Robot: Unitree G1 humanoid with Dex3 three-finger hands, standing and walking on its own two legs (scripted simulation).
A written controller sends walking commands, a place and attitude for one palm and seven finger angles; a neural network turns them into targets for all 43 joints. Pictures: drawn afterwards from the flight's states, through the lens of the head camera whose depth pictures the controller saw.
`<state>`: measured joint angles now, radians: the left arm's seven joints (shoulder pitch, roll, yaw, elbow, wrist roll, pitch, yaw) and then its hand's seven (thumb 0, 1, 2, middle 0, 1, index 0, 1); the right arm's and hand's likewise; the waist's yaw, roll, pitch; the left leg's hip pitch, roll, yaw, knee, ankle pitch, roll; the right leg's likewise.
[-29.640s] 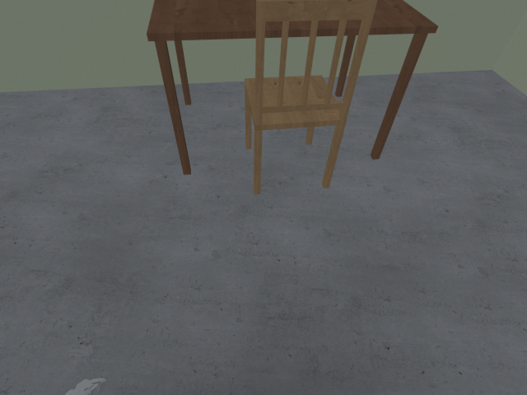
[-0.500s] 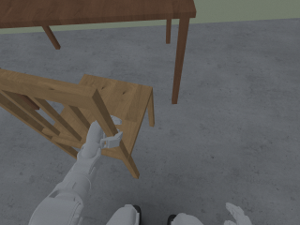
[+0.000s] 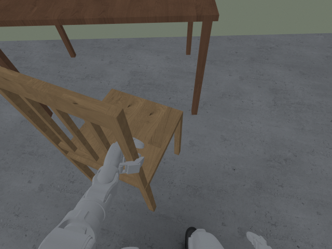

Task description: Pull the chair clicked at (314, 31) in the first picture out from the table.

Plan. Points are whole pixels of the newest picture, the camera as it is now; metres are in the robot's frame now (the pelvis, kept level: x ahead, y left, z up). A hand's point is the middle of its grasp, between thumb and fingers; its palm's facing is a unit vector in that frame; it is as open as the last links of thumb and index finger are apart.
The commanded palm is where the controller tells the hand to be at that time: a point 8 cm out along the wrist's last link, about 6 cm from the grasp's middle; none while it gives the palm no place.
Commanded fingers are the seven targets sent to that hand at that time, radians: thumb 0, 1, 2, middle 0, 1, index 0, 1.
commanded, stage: step backward, pulling the chair out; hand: left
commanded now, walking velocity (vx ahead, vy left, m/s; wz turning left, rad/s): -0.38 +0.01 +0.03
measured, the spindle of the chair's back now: (79, 136) +0.43 +0.29 -0.07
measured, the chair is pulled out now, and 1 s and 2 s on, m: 0.42 0.54 0.54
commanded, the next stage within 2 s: stop walking, hand still on the chair in 0.62 s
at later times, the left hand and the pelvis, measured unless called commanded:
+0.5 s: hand (137, 180) +0.29 +0.09 -0.05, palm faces -0.08 -0.99 -0.15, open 6.4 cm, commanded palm +0.28 +0.14 -0.05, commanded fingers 0.00 0.90 0.90 -0.50 -1.45 -0.50 -1.45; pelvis -0.06 -0.01 +0.01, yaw +3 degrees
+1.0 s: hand (131, 211) +0.21 +0.09 -0.05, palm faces -0.10 -0.98 -0.14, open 6.4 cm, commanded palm +0.20 +0.15 -0.04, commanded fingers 0.00 0.90 0.90 -0.50 -1.45 -0.50 -1.45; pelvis -0.09 +0.00 +0.01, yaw +0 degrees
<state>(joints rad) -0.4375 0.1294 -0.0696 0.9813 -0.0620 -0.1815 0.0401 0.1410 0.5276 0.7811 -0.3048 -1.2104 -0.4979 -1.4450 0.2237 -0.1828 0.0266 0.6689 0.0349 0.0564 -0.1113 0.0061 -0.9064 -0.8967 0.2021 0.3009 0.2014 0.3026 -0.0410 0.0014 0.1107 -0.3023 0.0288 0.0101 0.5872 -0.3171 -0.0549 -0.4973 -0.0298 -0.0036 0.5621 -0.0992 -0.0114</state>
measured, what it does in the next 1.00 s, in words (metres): steps on the spot: left foot, then right foot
